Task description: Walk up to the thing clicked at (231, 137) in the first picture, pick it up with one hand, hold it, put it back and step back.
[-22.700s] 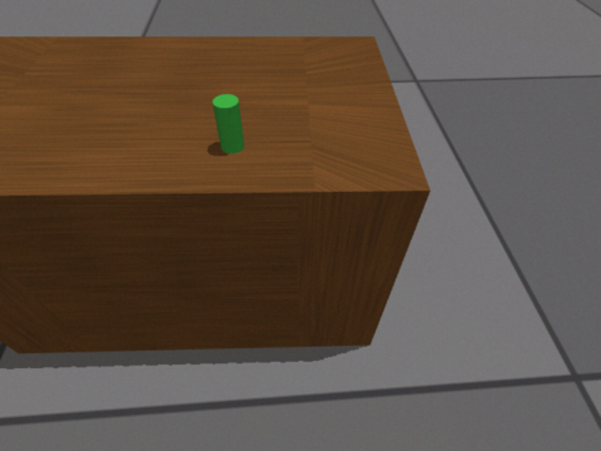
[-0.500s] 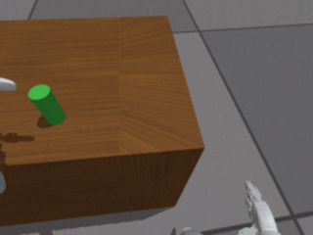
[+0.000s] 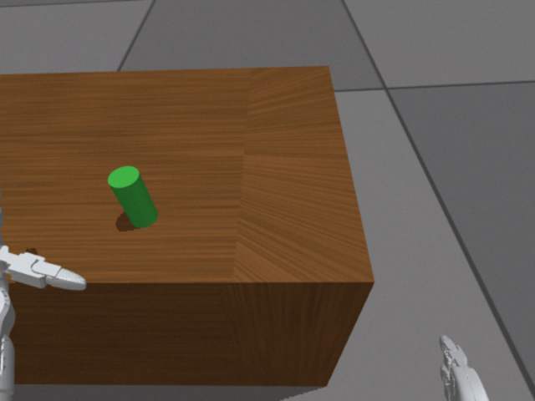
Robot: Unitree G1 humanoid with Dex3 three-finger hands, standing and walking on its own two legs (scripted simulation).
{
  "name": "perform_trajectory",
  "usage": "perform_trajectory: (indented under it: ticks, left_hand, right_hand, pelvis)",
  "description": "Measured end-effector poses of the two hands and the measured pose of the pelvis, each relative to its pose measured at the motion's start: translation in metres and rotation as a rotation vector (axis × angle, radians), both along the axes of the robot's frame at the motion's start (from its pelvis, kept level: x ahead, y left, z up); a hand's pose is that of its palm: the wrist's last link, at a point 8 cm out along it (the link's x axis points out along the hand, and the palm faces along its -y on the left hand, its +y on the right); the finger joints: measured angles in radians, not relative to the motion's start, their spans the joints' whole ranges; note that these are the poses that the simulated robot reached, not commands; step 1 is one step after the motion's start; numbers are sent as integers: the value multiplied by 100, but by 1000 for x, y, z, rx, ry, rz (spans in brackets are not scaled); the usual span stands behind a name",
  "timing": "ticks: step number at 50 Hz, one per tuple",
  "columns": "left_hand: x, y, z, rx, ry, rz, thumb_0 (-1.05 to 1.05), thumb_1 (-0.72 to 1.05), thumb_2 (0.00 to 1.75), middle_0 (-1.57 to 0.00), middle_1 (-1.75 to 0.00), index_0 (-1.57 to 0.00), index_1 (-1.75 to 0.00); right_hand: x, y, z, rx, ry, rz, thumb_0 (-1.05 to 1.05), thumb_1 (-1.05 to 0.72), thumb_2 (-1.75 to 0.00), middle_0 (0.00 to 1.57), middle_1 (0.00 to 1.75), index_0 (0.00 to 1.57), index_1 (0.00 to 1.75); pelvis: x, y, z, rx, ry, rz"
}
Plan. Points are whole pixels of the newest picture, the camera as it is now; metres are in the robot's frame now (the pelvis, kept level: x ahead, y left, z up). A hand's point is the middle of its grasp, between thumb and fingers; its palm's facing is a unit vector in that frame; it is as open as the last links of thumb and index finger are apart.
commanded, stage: sink last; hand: left
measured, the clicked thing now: (134, 198) +0.44 +0.25 +0.04
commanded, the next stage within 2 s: home in 0.58 s
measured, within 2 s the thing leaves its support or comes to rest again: neither
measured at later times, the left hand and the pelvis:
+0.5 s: hand (19, 365) +0.15 +0.24 +0.15, palm faces +0.40 -0.79 -0.46, open 17.5 cm; pelvis -0.02 -0.02 +0.00, yaw +2 degrees
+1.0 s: hand (99, 399) +0.14 +0.21 +0.04, palm faces +0.25 -0.91 -0.32, open 17.6 cm; pelvis -0.03 -0.02 +0.01, yaw +1 degrees
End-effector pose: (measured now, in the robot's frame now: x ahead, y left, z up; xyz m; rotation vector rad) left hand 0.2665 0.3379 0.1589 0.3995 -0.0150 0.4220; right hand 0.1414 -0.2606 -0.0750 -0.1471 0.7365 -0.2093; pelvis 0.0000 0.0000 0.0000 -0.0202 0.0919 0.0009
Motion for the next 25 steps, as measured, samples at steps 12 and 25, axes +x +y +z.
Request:
perform_trajectory:
  ticks: [12, 25]
  left_hand:
    - [-106, -52, 23, 93, -96, -34, -2, -56, 3, -7, -4, -7, -4]
    - [-160, -61, 10, 132, -53, -35, -1, -56, 3, -7, -5, -7, -5]
  right_hand:
    - [13, -6, -5, 1, -8, 5, -1, 50, -7, 6, 5, 5, 6]
    - [-4, -16, 0, -16, -38, 8, -1, 49, -7, 6, 5, 5, 6]
  pelvis:
    - [-6, -13, 3, 19, -78, 22]
    - [-25, -24, 5, 34, -132, 37]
